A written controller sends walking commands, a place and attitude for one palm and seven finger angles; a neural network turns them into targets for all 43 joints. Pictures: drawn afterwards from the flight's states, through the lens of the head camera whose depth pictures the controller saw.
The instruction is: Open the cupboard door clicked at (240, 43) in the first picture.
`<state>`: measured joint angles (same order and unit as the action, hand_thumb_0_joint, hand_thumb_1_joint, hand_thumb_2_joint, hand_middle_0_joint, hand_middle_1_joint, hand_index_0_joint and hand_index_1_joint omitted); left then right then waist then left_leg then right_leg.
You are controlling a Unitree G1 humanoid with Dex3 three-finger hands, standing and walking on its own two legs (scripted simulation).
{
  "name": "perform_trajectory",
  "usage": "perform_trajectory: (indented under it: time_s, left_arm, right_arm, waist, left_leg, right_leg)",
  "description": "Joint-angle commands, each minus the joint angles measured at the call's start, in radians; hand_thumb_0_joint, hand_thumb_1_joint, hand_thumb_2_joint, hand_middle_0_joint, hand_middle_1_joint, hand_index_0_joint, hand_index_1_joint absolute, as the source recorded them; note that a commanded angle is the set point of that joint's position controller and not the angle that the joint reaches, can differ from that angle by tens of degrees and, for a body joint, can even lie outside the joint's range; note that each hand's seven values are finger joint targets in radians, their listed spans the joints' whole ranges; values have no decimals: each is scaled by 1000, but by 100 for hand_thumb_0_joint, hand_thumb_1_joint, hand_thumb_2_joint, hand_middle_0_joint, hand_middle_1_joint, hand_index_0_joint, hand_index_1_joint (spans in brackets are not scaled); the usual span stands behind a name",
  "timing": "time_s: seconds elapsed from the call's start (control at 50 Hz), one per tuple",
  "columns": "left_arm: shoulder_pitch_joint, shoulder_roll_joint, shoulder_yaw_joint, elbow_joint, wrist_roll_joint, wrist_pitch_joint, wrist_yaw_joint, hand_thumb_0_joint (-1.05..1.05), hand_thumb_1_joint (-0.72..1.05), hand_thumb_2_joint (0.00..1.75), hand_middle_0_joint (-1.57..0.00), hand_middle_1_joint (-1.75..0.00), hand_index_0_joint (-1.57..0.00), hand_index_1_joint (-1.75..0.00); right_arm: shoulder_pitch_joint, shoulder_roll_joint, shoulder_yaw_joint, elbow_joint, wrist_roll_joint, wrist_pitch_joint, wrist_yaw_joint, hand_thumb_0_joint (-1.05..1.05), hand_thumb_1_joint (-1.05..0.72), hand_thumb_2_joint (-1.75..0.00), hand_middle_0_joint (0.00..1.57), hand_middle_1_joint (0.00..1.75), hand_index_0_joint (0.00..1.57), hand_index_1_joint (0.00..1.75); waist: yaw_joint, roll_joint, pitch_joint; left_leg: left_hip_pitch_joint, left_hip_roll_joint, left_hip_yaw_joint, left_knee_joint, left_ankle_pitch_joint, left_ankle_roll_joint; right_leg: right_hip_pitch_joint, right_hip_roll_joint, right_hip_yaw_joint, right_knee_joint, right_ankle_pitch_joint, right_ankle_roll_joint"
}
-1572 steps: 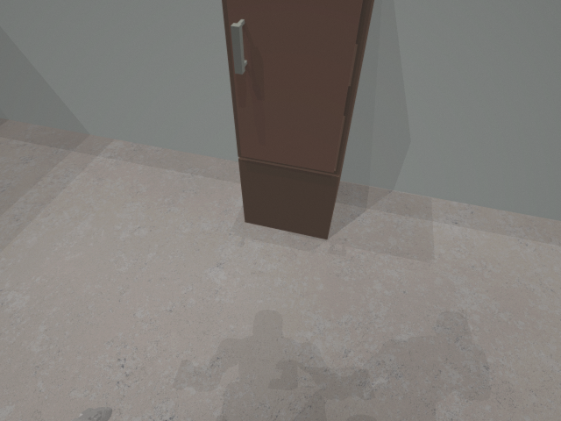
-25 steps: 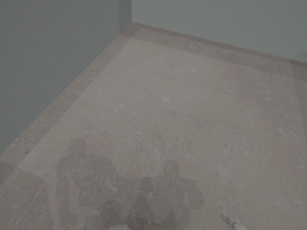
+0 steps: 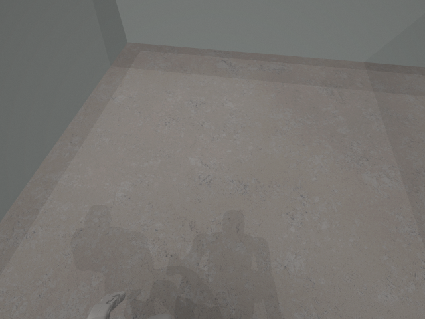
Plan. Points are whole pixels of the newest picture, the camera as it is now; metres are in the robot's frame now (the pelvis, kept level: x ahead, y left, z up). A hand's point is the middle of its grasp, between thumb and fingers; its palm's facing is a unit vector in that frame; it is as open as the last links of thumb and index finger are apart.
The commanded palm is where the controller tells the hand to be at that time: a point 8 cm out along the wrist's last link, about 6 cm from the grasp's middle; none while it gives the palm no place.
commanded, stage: walk to a spot facing it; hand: left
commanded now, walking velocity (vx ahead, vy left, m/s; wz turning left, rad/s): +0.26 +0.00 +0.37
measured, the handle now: out of the picture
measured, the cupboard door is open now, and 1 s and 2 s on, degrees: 49 49 49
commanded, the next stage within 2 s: turn to face it in 0.04 s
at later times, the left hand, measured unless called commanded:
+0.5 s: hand (113, 303) +0.18 +0.23 -0.19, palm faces +0.26 -0.95 -0.18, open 7.3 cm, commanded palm none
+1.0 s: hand (136, 272) +0.24 +0.18 -0.14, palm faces +0.48 -0.83 -0.27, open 7.3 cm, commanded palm none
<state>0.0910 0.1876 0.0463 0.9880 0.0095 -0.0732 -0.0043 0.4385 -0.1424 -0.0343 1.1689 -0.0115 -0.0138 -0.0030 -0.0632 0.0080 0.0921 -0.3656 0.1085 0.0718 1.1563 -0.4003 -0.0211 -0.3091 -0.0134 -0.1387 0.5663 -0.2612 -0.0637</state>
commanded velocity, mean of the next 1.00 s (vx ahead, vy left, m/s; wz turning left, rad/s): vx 0.02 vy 0.00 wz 0.58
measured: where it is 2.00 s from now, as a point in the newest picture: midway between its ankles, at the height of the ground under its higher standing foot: (225, 291)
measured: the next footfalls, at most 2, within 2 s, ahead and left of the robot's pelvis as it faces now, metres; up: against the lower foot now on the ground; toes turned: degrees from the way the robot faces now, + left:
left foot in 0.34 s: +0.28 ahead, +0.13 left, +0.00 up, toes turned +15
right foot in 0.82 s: +0.31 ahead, -0.12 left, +0.00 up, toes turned +24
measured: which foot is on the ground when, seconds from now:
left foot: up 0.00-0.32, down 0.34-0.82, up 0.84-1.00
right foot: down 0.00-0.34, up 0.36-0.80, down 0.82-1.00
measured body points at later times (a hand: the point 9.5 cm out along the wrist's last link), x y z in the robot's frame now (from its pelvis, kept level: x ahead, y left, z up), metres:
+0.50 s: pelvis +0.18 +0.04 -0.01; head +0.23 +0.07 +0.44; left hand +0.17 +0.28 -0.17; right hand +0.33 -0.20 -0.14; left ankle +0.25 +0.12 -0.73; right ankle +0.14 -0.12 -0.64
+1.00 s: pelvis +0.26 -0.04 +0.01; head +0.31 -0.03 +0.45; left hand +0.21 +0.22 -0.12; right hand +0.44 -0.24 -0.15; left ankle +0.18 +0.08 -0.65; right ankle +0.27 -0.14 -0.73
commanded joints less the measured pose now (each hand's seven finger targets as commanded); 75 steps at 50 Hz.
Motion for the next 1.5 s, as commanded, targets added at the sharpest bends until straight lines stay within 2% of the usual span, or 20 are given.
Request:
perform_trajectory:
  time_s: [0.0,0.18,0.28,0.3,0.32,0.34,0.46,0.66,0.76,0.78,0.8,0.82,0.9,1.1,1.16,1.18,1.22,1.24,1.34,1.48]
  left_arm:
    - [182,62,7,33,4,-13,10,0,90,90,-20,-30,-20,-30]
    - [236,81,3,62,6,-23,20,0,90,90,-20,-30,-20,-30]
    - [202,165,26,28,3,4,26,0,90,90,-20,-30,-20,-30]
    - [214,163,31,6,-4,14,24,0,90,90,-20,-30,-20,-30]
    - [248,104,27,-32,-26,21,17,0,90,90,-20,-30,-20,-30]
    - [167,124,17,-84,-10,31,26,0,90,90,-20,-30,-20,-30]
    - [182,83,39,-61,10,79,11,0,90,90,-20,-30,-20,-30]
    - [47,97,37,-171,12,92,16,0,90,90,-20,-30,-20,-30]
    - [161,128,46,-169,3,75,27,0,90,90,-20,-30,-20,-30]
    - [201,188,59,-165,11,65,35,0,90,90,-20,-30,-20,-30]
    - [200,276,72,-171,25,58,40,0,90,90,-20,-30,-20,-30]
    - [153,286,57,-188,19,65,41,0,90,90,-20,-30,-20,-30]
    - [89,161,29,-188,9,52,40,0,90,90,-20,-30,-20,-30]
    - [247,232,49,-125,18,57,38,0,90,90,-20,-30,-20,-30]
    - [211,248,56,-129,11,56,31,0,90,90,-20,-30,-20,-30]
    - [195,244,55,-135,4,57,28,0,90,90,-20,-30,-20,-30]
    - [131,145,27,-217,-1,68,20,0,90,90,-20,-30,-20,-30]
    - [60,168,27,-226,7,90,34,0,90,90,-20,-30,-20,-30]
    - [124,146,43,-157,12,107,10,0,90,90,-20,-30,-20,-30]
    - [73,131,39,-199,10,101,11,0,90,90,-20,-30,-20,-30]
  right_arm:
    - [1,-19,-15,-78,-9,-5,2,0,-90,-90,20,30,20,30]
    - [-235,-36,-13,-178,-4,-7,27,0,-90,-90,20,30,20,30]
    - [-116,-134,-26,-180,-17,2,19,0,-90,-90,20,30,20,30]
    - [-23,-201,-40,-171,-29,-1,13,0,-90,-90,20,30,20,30]
    - [30,-315,-63,-180,-31,-5,3,0,-90,-90,20,30,20,30]
    - [45,-340,-63,-182,-13,4,-2,0,-90,-90,20,30,20,30]
    - [-223,-251,-44,-271,-9,-15,-21,0,-90,-90,20,30,20,30]
    - [-222,-274,-86,-298,-17,25,0,0,-90,-90,20,30,20,30]
    - [-272,-259,-96,-331,-8,40,1,0,-90,-90,20,30,20,30]
    - [-276,-210,-90,-343,2,40,7,0,-90,-90,20,30,20,30]
    - [-270,-149,-80,-366,6,36,11,0,-90,-90,20,30,20,30]
    - [-281,-194,-84,-371,-8,37,18,0,-90,-90,20,30,20,30]
    - [-280,-162,-69,-321,-6,64,31,0,-90,-90,20,30,20,30]
    - [-424,-145,-35,-345,4,60,38,0,-90,-90,20,30,20,30]
    - [-332,-176,-43,-331,-1,49,31,0,-90,-90,20,30,20,30]
    - [-256,-215,-55,-313,-7,43,29,0,-90,-90,20,30,20,30]
    - [-116,-403,-100,-293,-5,38,18,0,-90,-90,20,30,20,30]
    - [-103,-385,-96,-282,1,39,8,0,-90,-90,20,30,20,30]
    - [-320,-299,-69,-337,-9,28,-7,0,-90,-90,20,30,20,30]
    - [-298,-303,-85,-340,-16,38,3,0,-90,-90,20,30,20,30]
  waist:
    - [30,-125,-39]
    - [56,-134,-18]
    - [-35,-98,-106]
    - [-68,4,-198]
    - [-63,283,-297]
    - [-70,148,-292]
    - [65,87,-192]
    - [32,142,-159]
    - [87,137,-196]
    - [107,-8,-209]
    - [112,-315,-185]
    - [96,-234,-142]
    - [41,-197,-96]
    - [113,-231,-118]
    - [53,-201,-170]
    - [6,-143,-214]
    - [-56,273,-291]
    - [-62,143,-271]
    - [59,143,-114]
    - [46,167,-104]
  left_leg:
    - [-168,50,-32,-59,116,-16]
    - [-227,-12,46,-397,220,6]
    - [72,-111,87,-573,269,55]
    - [282,-19,-35,-609,560,109]
    - [478,288,-451,-652,999,279]
    - [391,341,-541,-705,959,328]
    - [103,141,-285,-826,496,178]
    - [71,89,-412,-842,183,177]
    - [-30,23,-443,-726,276,129]
    - [-175,-47,-369,-604,153,72]
    - [-336,-203,-124,-338,-114,-25]
    - [-297,-156,-123,-108,-195,-17]
    - [-287,-86,-78,61,-10,-52]
    - [-117,-102,51,-385,-38,-29]
    - [87,-140,85,-598,99,0]
    - [265,-100,58,-695,270,24]
    - [502,353,-482,-727,958,295]
    - [449,349,-454,-724,872,300]
    - [153,119,-259,-817,419,169]
    - [96,86,-346,-811,300,171]
  right_leg:
    - [102,-272,137,-362,350,-79]
    - [309,-281,-18,-277,735,-50]
    - [297,-281,-86,99,909,16]
    - [147,-224,-105,318,648,64]
    - [-135,-61,-84,650,-202,125]
    - [-154,-35,81,791,-382,105]
    - [-200,-85,152,667,-110,145]
    - [-146,-20,124,292,-144,147]
    - [158,13,124,-91,-18,119]
    - [314,-124,253,-239,-43,77]
    - [353,-419,535,-331,20,-41]
    - [201,-501,496,-310,148,-101]
    - [210,-295,165,-185,574,-35]
    - [340,-340,57,-84,801,-32]
    - [263,-324,-11,59,785,15]
    - [155,-315,-38,201,686,53]
    - [-291,-108,10,618,-420,149]
    - [-321,-127,116,666,-390,145]
    - [-224,-100,134,567,-146,152]
    - [-105,-30,100,270,-149,145]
